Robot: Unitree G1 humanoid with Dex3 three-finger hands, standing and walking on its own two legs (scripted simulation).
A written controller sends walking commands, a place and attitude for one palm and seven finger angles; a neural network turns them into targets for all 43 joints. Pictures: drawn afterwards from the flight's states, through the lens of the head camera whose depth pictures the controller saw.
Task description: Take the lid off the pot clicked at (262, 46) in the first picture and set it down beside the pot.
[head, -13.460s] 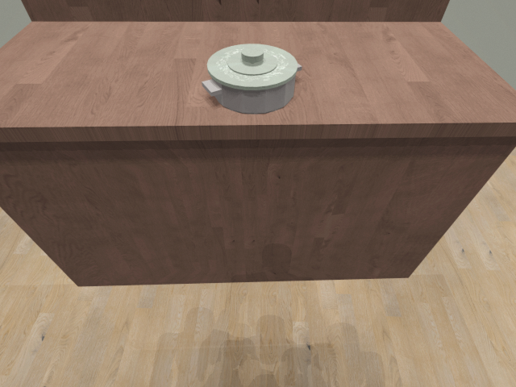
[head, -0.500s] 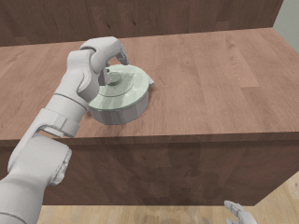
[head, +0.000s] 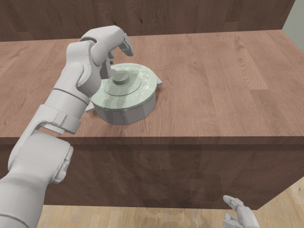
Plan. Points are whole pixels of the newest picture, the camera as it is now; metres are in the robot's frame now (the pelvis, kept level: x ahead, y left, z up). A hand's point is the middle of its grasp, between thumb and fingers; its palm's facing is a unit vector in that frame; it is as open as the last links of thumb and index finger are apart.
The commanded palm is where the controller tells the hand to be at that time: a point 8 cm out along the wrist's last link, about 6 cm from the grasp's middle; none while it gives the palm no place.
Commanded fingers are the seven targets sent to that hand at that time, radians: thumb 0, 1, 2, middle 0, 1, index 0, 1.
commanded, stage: lower the open fingers around the knob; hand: left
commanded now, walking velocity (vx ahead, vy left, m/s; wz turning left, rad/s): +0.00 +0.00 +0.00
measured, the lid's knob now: (120, 77) +0.49 +0.11 +0.15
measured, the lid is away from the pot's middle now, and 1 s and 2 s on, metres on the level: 0.01 0.01 0.01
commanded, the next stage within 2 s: close the fingers and squeeze the knob in 0.78 s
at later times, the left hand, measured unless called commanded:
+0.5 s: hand (113, 76) +0.43 +0.12 +0.19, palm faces -0.25 -0.07 -0.97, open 10.0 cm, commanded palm +0.42 +0.12 +0.24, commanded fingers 0.00 -0.37 1.63 -0.86 -0.08 -0.86 -0.08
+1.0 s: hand (116, 79) +0.45 +0.11 +0.18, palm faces -0.31 -0.10 -0.95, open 10.0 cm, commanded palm +0.43 +0.12 +0.23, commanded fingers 0.00 -0.15 1.22 -0.70 -0.43 -0.70 -0.43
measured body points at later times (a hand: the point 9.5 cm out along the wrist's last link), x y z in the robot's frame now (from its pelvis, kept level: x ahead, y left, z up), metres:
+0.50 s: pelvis -0.01 +0.01 +0.00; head +0.01 -0.02 +0.45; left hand +0.44 +0.12 +0.25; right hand +0.14 -0.23 -0.12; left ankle +0.03 +0.10 -0.74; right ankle -0.02 -0.13 -0.74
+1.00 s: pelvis +0.00 +0.00 +0.00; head +0.02 -0.03 +0.45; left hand +0.46 +0.12 +0.23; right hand +0.12 -0.25 -0.13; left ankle +0.03 +0.10 -0.74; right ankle -0.02 -0.13 -0.74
